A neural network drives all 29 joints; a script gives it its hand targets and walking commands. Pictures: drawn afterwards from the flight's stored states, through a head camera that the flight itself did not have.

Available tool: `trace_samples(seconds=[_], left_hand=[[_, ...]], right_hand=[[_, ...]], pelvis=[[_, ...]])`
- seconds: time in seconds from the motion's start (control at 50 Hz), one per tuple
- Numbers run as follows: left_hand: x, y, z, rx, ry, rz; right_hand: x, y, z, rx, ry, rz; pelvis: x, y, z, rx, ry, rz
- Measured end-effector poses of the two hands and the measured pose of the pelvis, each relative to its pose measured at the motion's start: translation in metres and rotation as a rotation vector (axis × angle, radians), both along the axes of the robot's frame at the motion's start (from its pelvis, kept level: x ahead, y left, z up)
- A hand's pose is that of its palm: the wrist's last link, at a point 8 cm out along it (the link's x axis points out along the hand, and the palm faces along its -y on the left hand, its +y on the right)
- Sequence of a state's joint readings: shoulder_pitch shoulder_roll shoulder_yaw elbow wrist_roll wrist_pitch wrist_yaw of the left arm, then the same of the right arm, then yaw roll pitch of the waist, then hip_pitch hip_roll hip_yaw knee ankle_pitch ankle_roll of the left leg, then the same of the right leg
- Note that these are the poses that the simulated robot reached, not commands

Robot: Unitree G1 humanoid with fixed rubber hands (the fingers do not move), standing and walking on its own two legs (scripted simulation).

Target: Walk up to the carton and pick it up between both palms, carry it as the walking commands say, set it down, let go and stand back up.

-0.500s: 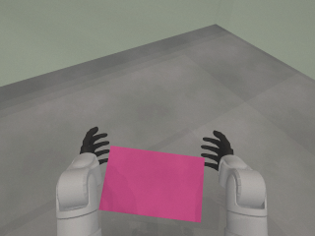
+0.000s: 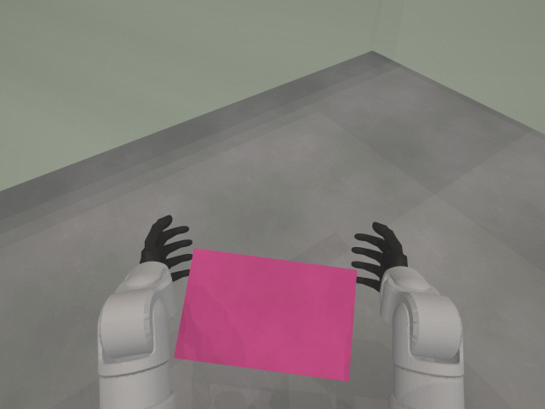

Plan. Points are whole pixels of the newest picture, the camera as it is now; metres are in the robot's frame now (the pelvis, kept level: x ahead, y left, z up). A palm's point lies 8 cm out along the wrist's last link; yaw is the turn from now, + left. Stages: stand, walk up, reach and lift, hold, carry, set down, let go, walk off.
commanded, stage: carry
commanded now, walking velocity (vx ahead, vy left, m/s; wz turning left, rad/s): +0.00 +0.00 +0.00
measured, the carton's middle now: (267, 307) +0.28 +0.00 -0.03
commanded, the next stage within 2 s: none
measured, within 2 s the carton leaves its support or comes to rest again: neither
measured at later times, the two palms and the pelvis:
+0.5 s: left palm (148, 267) +0.31 +0.17 +0.06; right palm (361, 259) +0.31 -0.14 +0.05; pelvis +0.04 +0.01 -0.01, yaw +1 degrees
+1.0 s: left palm (127, 309) +0.25 +0.19 +0.06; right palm (360, 293) +0.25 -0.12 +0.05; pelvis -0.01 +0.02 -0.01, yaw +2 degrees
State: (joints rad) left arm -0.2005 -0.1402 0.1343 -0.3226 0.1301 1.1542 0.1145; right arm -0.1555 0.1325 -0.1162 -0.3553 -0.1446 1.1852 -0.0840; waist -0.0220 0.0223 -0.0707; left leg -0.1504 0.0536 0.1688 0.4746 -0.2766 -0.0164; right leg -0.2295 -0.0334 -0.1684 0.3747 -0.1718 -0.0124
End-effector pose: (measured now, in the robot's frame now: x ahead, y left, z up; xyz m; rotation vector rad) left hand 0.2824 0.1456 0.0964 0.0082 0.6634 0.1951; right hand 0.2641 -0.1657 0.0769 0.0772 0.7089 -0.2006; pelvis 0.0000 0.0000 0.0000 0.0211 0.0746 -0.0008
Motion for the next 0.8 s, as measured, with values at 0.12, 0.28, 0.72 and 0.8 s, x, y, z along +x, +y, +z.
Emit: trace_samples(seconds=[0.12, 0.28, 0.72, 0.8], left_hand=[[0.019, -0.003, -0.026, 0.008, 0.035, -0.012], [0.027, 0.014, -0.047, -0.012, 0.040, 0.031], [0.011, 0.035, -0.045, -0.008, -0.024, 0.019], [-0.004, 0.039, -0.042, -0.015, -0.029, 0.032]], right_hand=[[0.017, -0.003, -0.021, 0.000, 0.036, 0.000], [0.043, 0.013, -0.033, -0.051, 0.037, 0.066], [0.023, 0.034, -0.033, -0.050, -0.027, 0.067], [0.012, 0.037, -0.029, -0.042, -0.032, 0.076]], pelvis=[[0.017, -0.004, -0.012, -0.028, 0.005, 0.011], [0.030, -0.001, -0.011, -0.010, 0.017, 0.011], [0.020, 0.021, -0.015, -0.020, -0.002, 0.023], [0.010, 0.021, -0.015, -0.020, -0.012, 0.029]])
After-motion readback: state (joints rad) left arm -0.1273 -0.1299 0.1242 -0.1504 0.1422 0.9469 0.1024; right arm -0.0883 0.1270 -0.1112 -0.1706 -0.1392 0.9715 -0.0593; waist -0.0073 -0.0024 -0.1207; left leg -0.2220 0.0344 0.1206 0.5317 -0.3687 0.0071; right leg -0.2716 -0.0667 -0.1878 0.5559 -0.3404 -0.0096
